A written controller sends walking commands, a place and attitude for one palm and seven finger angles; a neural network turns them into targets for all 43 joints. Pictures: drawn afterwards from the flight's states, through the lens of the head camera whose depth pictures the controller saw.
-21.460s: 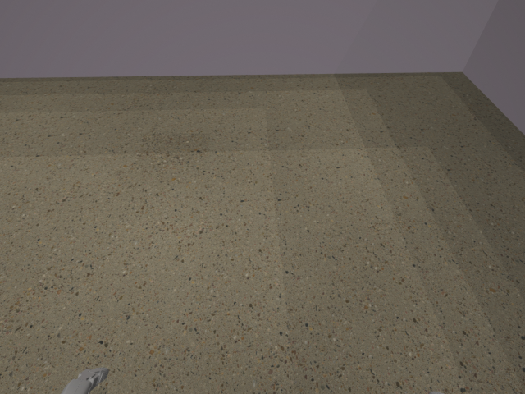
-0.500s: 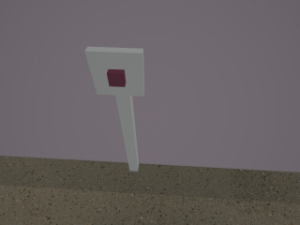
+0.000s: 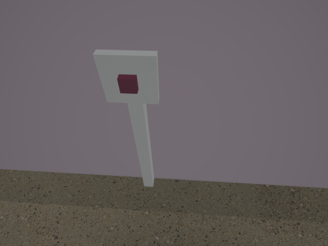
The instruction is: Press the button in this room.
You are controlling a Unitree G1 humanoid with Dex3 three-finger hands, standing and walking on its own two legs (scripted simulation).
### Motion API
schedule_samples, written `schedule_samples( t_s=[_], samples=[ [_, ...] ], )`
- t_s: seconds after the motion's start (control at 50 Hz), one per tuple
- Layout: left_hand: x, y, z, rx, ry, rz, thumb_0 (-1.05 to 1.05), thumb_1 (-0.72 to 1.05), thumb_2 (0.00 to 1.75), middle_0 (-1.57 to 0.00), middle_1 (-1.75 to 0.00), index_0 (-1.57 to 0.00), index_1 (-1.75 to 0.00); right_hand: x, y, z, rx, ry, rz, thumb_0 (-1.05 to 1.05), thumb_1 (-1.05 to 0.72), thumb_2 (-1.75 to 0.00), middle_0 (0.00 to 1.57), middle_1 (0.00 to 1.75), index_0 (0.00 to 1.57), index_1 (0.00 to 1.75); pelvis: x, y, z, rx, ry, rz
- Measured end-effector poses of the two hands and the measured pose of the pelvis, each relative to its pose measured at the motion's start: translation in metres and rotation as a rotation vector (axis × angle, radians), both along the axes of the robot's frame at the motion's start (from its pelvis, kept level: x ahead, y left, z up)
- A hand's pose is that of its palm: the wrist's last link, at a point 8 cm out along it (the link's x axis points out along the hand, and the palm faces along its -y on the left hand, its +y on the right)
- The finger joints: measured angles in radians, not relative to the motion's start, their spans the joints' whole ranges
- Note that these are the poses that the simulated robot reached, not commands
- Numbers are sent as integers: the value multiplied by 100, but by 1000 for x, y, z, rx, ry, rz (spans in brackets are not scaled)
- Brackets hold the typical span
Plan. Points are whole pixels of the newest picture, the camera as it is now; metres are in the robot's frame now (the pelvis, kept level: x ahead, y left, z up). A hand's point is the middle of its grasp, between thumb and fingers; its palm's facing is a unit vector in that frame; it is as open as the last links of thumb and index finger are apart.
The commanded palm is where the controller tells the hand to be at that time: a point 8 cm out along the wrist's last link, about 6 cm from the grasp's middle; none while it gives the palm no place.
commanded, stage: look again from close up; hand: left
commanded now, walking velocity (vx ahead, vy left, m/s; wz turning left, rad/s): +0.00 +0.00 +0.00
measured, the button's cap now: (128, 83) +0.57 +0.14 +0.09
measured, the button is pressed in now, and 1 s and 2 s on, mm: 0 0 0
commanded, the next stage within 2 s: shuffle to correct the standing spot in 0.38 s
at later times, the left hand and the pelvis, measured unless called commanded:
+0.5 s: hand out of the picture +0.04 +0.25 -0.15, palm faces -0.02 -0.95 -0.32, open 7.4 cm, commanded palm none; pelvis -0.03 +0.02 +0.01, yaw +0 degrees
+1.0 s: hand out of the picture -0.06 +0.15 -0.18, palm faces +0.07 -0.99 -0.14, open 7.4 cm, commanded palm none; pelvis +0.03 +0.01 +0.00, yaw +0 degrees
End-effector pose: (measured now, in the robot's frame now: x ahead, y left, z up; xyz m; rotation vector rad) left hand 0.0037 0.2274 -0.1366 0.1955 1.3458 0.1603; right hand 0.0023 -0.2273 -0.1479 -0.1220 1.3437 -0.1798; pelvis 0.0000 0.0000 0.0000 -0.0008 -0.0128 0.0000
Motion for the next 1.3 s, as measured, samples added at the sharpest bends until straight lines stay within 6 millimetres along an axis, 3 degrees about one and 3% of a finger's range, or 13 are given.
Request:
schedule_samples(
  t_s=[0.14,0.26,0.38,0.52,0.64,0.76,0.84,0.94,1.04,1.1,1.16,1.3],
  samples=[
    [34,32,8,58,-132,-19,0,91,90,-20,-30,-20,-30,52,-22,15,-75,-164,40,0,-91,-90,20,30,20,30,-3,5,-2,1,-26,-7],
    [51,51,17,83,-196,-46,0,91,90,-20,-30,-20,-30,74,-31,30,-115,-242,83,0,-91,-90,20,30,20,30,-12,10,0,-1,-35,-8],
    [47,62,22,90,-196,-62,0,91,90,-20,-30,-20,-30,69,-33,36,-128,-238,107,0,-91,-90,20,30,20,30,-22,14,3,-3,-36,-6],
    [26,67,20,86,-138,-63,0,91,90,-20,-30,-20,-30,41,-29,31,-115,-164,104,0,-91,-90,20,30,21,30,-30,18,5,-4,-34,-5],
    [-5,52,7,44,-39,-42,0,91,90,-19,-30,-20,-30,5,-11,18,-70,-57,69,0,-91,-90,20,30,20,30,-26,19,4,-1,-26,-8],
    [-40,22,-5,-28,84,-14,0,91,90,-19,-30,-20,-30,-30,6,6,-13,61,19,0,-91,-90,20,30,21,30,-16,14,1,5,-13,-15],
    [-55,1,-8,-59,148,15,0,91,90,-19,-30,-20,-30,-42,8,0,10,121,-13,0,-91,-90,20,30,21,30,-4,7,-2,2,-5,-17],
    [-66,-19,-10,-86,189,79,0,91,90,-20,-30,-20,-30,-27,7,1,8,155,-11,0,-91,-90,20,30,21,30,16,2,-4,-22,8,-3],
    [-67,-26,-13,-122,245,116,0,91,90,-20,-30,-20,-30,32,12,5,-17,71,13,0,-91,-90,20,30,20,30,40,10,-5,-30,11,0],
    [-58,-22,-23,-147,282,114,0,91,90,-20,-30,-20,-30,70,14,3,-58,-15,16,1,-93,-90,20,30,20,30,57,19,-13,-31,6,-11],
    [-31,-13,-27,-147,289,66,0,91,90,-20,-30,-20,-30,90,18,8,-74,-81,-14,1,-93,-90,20,30,20,30,70,23,-13,-14,-5,-53],
    [77,6,-16,-86,83,2,0,91,90,-19,-29,-20,-30,86,23,18,-66,-20,-42,0,-94,-90,20,30,21,30,84,20,3,-24,-3,-54]
  ],
)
